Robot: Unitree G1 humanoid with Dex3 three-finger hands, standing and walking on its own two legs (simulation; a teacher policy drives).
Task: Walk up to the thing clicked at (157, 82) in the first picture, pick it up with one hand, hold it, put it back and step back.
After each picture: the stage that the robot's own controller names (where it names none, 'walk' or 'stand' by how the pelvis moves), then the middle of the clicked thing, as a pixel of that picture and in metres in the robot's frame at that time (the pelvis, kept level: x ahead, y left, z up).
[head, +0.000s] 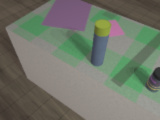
stand; (156, 80) +0.44 -0.34 -0.11
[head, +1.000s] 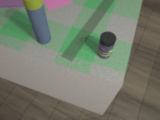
walk; (106, 45) +0.53 -0.06 -0.08
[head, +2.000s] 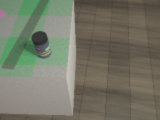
stand; (42, 45) +0.54 +0.21 -0.06
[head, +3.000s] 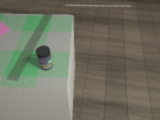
walk; (44, 58) +0.54 +0.22 -0.10
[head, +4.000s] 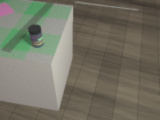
stand; (36, 36) +0.69 +0.28 -0.09
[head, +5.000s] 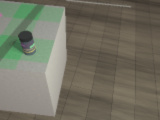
stand; (27, 43) +0.62 +0.30 -0.09
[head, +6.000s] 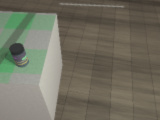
stand; (19, 55) +0.58 +0.32 -0.12
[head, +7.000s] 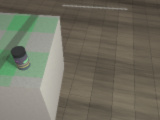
stand; (21, 58) +0.56 +0.31 -0.12
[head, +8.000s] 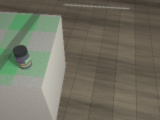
stand; (22, 57) +0.56 +0.31 -0.12
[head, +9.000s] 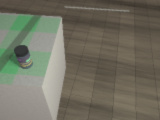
rise first; (23, 57) +0.57 +0.31 -0.12
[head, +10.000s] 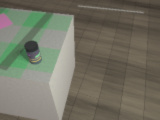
rise first; (33, 53) +0.59 +0.29 -0.11
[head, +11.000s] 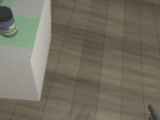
go down; (6, 22) +0.61 +0.26 -0.05
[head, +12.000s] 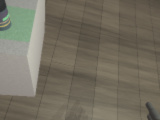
go down; out of the picture +0.60 +0.27 -0.03
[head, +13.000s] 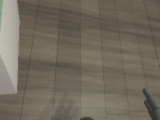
close in; out of the picture +0.60 +0.29 +0.01
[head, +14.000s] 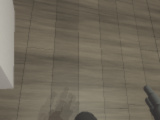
close; out of the picture +0.60 +0.29 +0.02
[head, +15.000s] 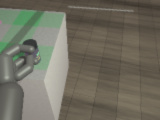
lift; (32, 52) +0.58 +0.25 -0.06
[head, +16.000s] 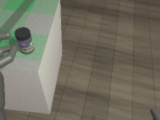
close; (25, 41) +0.59 +0.25 -0.07
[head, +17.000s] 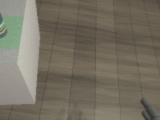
hold; out of the picture +0.60 +0.26 -0.01
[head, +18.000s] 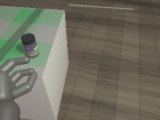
stand; (30, 46) +0.62 +0.26 -0.06
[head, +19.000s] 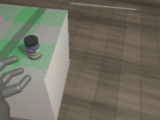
stand; (33, 48) +0.60 +0.25 -0.07
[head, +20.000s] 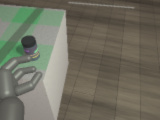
go down; (31, 48) +0.59 +0.26 -0.07
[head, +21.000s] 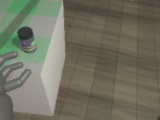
hold; (27, 40) +0.60 +0.25 -0.06
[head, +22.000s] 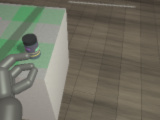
go down; (31, 46) +0.60 +0.25 -0.06
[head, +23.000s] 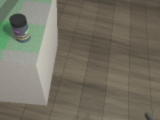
hold; (20, 28) +0.62 +0.24 -0.06
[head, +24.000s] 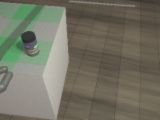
go down; (30, 44) +0.62 +0.26 -0.06
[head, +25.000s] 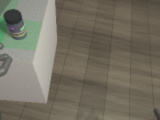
close; (16, 25) +0.61 +0.25 -0.04
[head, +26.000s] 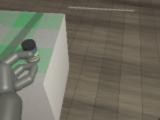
go down; (31, 52) +0.59 +0.26 -0.06
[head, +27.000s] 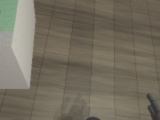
hold; out of the picture +0.63 +0.25 -0.01
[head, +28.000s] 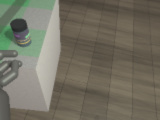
hold; (21, 33) +0.61 +0.25 -0.04
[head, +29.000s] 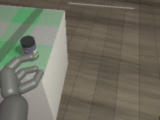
close; (30, 48) +0.60 +0.26 -0.07
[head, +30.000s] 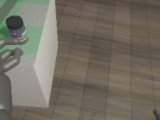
hold; (17, 30) +0.61 +0.25 -0.05
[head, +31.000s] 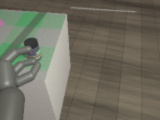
close; (33, 50) +0.61 +0.26 -0.07
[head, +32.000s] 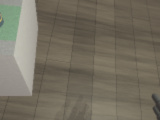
hold; out of the picture +0.61 +0.25 -0.01
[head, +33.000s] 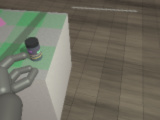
close; (34, 49) +0.62 +0.26 -0.07
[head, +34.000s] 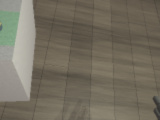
hold; out of the picture +0.60 +0.26 -0.02
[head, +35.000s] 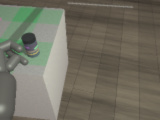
crouch; (31, 45) +0.63 +0.26 -0.07
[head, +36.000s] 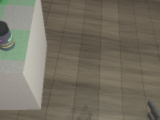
lower; (3, 36) +0.59 +0.26 -0.07
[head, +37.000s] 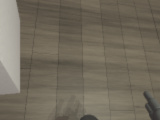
lower; out of the picture +0.61 +0.27 +0.01
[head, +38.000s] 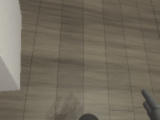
lower; out of the picture +0.62 +0.27 +0.01
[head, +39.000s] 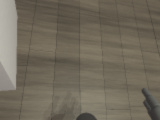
lower; out of the picture +0.62 +0.27 +0.01
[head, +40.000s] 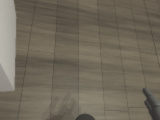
lower; out of the picture +0.62 +0.27 +0.01
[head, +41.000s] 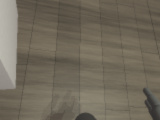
open; out of the picture +0.62 +0.27 +0.01
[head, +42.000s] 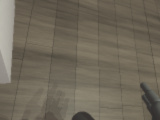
sink last; out of the picture +0.62 +0.27 +0.01
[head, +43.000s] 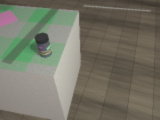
sink last; (43, 45) +0.62 +0.25 -0.05
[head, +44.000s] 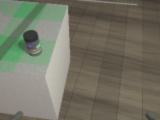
stand; (33, 43) +0.60 +0.25 -0.05
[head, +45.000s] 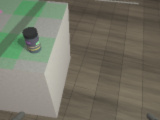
stand; (32, 40) +0.61 +0.26 -0.05
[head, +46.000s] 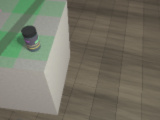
stand; (31, 39) +0.61 +0.26 -0.06
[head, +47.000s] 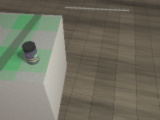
stand; (31, 53) +0.61 +0.28 -0.11
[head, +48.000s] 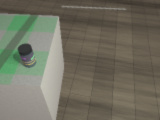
stand; (27, 56) +0.58 +0.29 -0.11
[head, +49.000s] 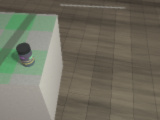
stand; (25, 55) +0.58 +0.29 -0.11
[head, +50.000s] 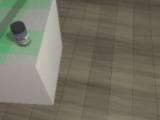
walk; (21, 34) +0.62 +0.31 -0.09
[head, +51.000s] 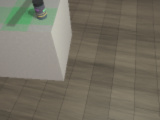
walk; (39, 9) +0.90 +0.30 -0.11
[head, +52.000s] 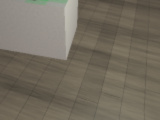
stand; out of the picture +1.25 +0.21 -0.10
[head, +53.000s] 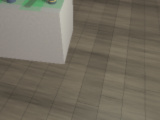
stand; out of the picture +1.21 +0.25 -0.11
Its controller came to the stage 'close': yes
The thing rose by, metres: 0.00
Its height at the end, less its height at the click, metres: +0.00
